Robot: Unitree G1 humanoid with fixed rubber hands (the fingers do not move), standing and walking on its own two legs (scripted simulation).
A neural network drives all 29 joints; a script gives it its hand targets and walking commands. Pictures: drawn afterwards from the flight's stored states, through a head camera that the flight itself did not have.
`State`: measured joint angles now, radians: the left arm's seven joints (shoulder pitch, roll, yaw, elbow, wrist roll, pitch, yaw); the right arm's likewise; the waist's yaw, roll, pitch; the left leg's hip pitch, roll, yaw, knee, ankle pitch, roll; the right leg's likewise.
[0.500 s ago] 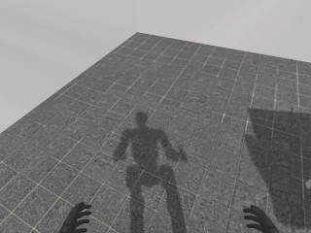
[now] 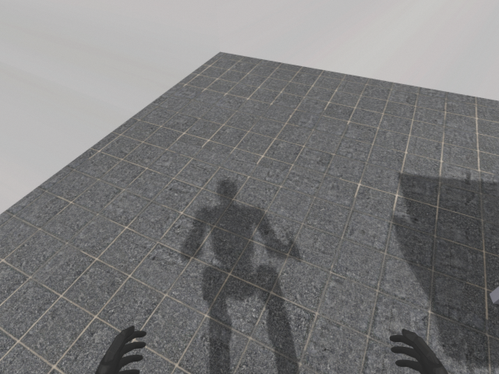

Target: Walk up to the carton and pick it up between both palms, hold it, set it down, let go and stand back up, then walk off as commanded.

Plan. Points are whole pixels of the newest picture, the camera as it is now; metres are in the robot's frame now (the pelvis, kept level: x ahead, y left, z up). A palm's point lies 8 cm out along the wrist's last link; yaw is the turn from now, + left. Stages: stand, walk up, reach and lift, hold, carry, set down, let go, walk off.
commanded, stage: stand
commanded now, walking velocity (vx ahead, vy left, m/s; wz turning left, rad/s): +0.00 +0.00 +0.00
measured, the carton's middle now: out of the picture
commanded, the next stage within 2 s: walk up in 1.72 s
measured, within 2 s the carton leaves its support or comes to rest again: neither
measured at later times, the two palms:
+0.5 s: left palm out of the picture +0.15 +0.25 -0.07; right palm out of the picture +0.14 -0.26 -0.08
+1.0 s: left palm out of the picture +0.14 +0.25 -0.07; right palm out of the picture +0.14 -0.26 -0.08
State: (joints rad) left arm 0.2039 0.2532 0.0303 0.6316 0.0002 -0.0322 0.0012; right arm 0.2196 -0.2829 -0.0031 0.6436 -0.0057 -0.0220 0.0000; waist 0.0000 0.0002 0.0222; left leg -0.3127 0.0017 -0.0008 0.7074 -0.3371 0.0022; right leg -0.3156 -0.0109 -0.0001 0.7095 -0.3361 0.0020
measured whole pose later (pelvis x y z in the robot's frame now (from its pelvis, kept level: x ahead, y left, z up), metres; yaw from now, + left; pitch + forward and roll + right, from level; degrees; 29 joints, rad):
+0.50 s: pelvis +0.00 +0.00 +0.00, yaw +0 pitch -3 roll +0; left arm 0.20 0.25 0.03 0.65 0.00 -0.03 0.00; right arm 0.21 -0.29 0.00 0.66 -0.01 -0.02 0.00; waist 0.00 0.00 0.02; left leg -0.31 0.00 0.00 0.70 -0.33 0.00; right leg -0.32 -0.01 0.00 0.70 -0.33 0.00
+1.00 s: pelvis +0.00 +0.00 +0.00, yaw +0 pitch -3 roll +0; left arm 0.20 0.26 0.03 0.66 0.00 -0.03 0.00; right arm 0.20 -0.29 0.00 0.68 -0.01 -0.02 0.00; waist 0.00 0.00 0.02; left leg -0.31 0.00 0.00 0.68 -0.32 0.00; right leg -0.31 -0.01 0.00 0.68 -0.32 0.00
